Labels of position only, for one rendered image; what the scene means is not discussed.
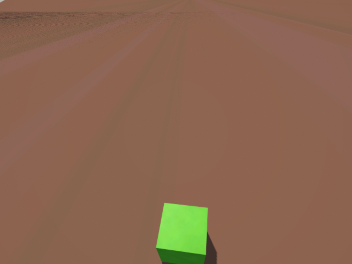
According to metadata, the carton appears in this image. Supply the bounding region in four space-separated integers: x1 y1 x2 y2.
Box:
156 203 208 264

